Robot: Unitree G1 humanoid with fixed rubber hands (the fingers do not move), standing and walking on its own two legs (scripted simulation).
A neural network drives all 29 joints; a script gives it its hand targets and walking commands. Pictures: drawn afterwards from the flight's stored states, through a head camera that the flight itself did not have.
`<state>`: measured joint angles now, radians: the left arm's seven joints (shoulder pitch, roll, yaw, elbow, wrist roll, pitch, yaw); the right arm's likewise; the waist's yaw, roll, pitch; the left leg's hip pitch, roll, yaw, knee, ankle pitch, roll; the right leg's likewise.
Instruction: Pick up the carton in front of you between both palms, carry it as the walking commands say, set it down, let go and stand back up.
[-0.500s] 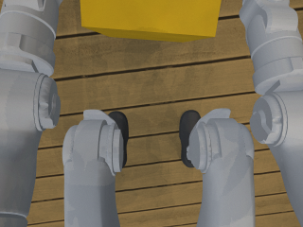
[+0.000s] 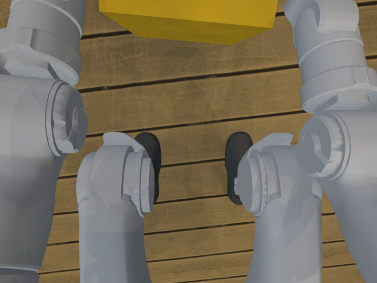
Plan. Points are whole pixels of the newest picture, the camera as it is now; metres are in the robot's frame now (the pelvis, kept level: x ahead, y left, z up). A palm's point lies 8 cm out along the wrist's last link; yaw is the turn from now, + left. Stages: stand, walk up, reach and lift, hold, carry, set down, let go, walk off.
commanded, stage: reach and lift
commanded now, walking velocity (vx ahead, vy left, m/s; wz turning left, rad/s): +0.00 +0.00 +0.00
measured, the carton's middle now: out of the picture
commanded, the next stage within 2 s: none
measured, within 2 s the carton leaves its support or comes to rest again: leaves its support in 0.14 s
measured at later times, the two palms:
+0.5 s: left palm out of the picture +0.52 +0.19 +0.00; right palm out of the picture +0.52 -0.11 -0.01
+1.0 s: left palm out of the picture +0.48 +0.18 +0.13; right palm out of the picture +0.49 -0.12 +0.13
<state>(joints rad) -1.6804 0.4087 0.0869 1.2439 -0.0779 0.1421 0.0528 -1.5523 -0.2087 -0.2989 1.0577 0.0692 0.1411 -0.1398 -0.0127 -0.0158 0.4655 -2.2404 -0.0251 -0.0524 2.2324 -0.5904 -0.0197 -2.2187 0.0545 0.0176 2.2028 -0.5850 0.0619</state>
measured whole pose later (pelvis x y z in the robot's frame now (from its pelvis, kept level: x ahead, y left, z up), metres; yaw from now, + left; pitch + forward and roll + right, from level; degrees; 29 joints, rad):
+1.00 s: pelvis +0.02 -0.01 +0.18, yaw +3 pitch +42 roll -1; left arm -0.95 0.01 0.43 0.64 0.23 0.44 0.01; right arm -0.91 0.09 -0.49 0.55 -0.23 0.43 -0.05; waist 0.00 -0.01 -0.22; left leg -1.84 -0.05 -0.06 1.60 -0.48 -0.03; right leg -1.83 0.06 0.05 1.60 -0.50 0.04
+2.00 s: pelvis +0.09 -0.01 +0.40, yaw +4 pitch +0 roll +0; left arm -0.28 -0.15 0.28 0.39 0.26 0.57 0.01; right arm -0.27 0.15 -0.26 0.38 -0.25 0.57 0.00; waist 0.00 0.00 -0.07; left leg -0.26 -0.01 -0.07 0.50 -0.23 -0.01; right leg -0.25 0.02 0.07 0.51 -0.25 0.01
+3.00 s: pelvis +0.10 -0.01 +0.41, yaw +4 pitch -6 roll +0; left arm -0.23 -0.15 0.21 0.24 0.26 0.70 0.00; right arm -0.24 0.15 -0.21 0.24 -0.26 0.69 0.02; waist 0.00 0.00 0.03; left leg -0.07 -0.01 -0.07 0.36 -0.19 -0.01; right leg -0.06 0.01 0.07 0.36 -0.20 0.01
